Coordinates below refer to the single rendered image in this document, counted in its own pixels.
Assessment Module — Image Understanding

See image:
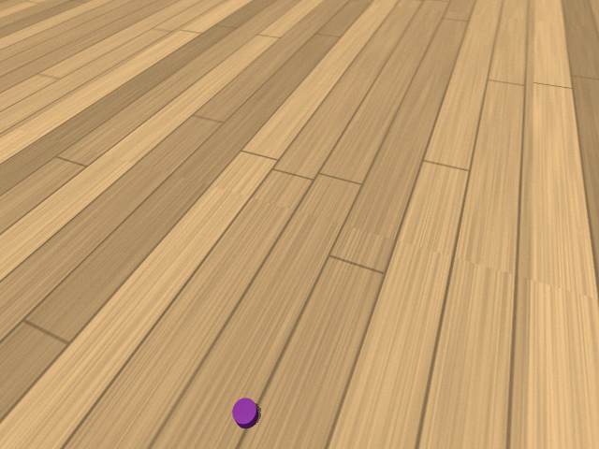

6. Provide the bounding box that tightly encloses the tin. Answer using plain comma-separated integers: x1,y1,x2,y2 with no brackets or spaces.
232,398,258,428

